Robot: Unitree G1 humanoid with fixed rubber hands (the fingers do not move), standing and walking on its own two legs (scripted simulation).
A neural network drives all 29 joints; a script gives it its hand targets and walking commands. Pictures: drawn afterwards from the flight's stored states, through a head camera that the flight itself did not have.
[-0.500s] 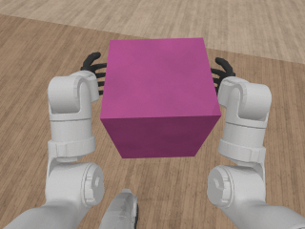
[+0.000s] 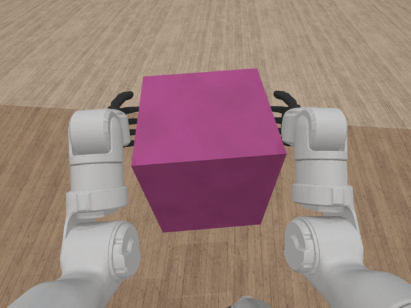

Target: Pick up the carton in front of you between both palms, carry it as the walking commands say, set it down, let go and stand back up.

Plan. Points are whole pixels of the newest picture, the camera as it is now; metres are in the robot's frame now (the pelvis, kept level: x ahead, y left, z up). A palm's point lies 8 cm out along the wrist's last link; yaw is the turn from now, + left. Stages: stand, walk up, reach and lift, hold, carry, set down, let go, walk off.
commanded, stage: carry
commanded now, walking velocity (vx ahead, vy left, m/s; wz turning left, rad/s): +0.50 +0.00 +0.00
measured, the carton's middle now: (206, 156) +0.38 -0.01 +0.10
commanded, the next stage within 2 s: none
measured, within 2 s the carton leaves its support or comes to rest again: neither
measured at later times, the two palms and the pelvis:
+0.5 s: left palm (135, 35) +0.69 +0.16 +0.21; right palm (256, 42) +0.66 -0.14 +0.20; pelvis +0.30 +0.03 +0.06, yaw +0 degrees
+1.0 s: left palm out of the picture +0.96 +0.18 +0.27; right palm out of the picture +0.99 -0.12 +0.27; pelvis +0.60 -0.01 +0.11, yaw +1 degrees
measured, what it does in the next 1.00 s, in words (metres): climbs: left foot 0.03 m higher, then right foot 0.04 m higher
